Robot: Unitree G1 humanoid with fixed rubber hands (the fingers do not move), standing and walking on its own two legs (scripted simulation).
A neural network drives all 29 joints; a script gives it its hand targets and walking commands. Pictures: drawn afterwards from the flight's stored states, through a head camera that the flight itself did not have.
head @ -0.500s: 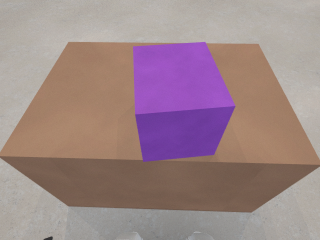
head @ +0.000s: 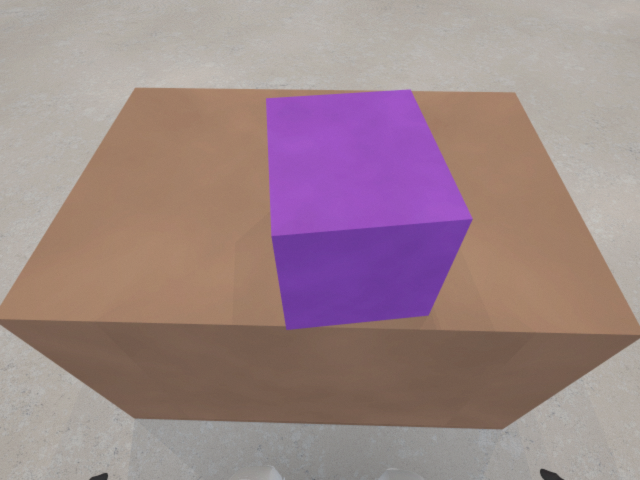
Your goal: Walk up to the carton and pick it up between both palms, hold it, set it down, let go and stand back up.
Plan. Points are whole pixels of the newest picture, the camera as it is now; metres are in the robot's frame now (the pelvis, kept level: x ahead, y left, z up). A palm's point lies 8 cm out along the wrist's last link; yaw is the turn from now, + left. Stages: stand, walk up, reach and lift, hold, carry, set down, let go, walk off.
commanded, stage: walk up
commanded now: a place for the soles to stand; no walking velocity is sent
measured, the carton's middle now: (348, 209) +0.51 -0.03 +0.01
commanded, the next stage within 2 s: none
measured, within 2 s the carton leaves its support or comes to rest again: neither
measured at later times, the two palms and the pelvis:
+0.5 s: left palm (127, 465) +0.15 +0.25 -0.08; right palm out of the picture +0.13 -0.36 -0.11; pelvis +0.07 -0.05 +0.00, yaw +0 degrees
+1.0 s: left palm out of the picture +0.13 +0.27 -0.10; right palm (601, 479) +0.15 -0.35 -0.09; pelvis +0.06 -0.04 +0.01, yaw +1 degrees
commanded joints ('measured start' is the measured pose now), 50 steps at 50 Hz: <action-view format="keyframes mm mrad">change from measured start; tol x32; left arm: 1 -71 327 103 -65 36 -5 -21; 50 -169 239 48 2 24 0 -6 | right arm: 1 136 -248 -77 0 -7 -66 -9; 50 -48 -215 -17 33 -1 -32 -37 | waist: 1 -63 -178 -111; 3 -169 243 -103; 16 44 108 -152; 18 87 -301 -245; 50 -34 -35 -57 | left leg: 1 84 11 7 -219 2 56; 4 444 404 -812 -583 -200 174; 8 488 318 -474 -353 608 190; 12 446 301 -358 -283 775 236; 17 7 131 -69 158 661 80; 19 -314 -57 -41 354 -108 5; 35 210 0 21 -249 245 26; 38 57 356 -601 -578 -278 201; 50 102 67 -151 -280 55 50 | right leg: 1 34 -190 307 -255 -266 -201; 5 -560 32 125 378 -152 -32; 16 110 42 -33 -258 104 -63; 18 462 -244 485 -370 260 -148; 25 187 -175 323 -355 528 -183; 39 -71 28 92 140 -193 -26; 50 -94 -96 249 -386 -294 -95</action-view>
